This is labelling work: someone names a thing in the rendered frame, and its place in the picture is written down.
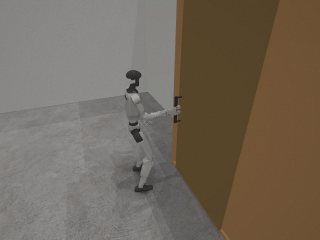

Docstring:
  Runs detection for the handle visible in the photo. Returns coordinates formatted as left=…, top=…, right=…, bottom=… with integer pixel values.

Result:
left=173, top=96, right=182, bottom=123

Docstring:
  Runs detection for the right robot forearm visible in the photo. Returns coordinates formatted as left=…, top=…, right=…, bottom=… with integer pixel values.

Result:
left=144, top=109, right=169, bottom=121

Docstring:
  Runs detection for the left robot shin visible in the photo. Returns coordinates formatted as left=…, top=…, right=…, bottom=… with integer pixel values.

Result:
left=136, top=147, right=146, bottom=167

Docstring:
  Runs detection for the robot left hand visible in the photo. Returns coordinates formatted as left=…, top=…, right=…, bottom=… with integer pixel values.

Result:
left=140, top=118, right=152, bottom=126

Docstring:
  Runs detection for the right robot upper arm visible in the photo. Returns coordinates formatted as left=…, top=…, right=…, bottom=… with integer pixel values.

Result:
left=131, top=94, right=148, bottom=121

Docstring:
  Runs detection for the robot right foot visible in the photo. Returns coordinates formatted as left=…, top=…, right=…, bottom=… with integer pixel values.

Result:
left=134, top=184, right=153, bottom=192

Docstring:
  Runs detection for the robot right hand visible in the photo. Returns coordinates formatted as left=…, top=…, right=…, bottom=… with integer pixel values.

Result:
left=168, top=105, right=181, bottom=116

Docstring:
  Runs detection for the wardrobe door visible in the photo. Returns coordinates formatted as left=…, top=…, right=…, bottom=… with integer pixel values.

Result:
left=221, top=0, right=320, bottom=240
left=175, top=0, right=280, bottom=230

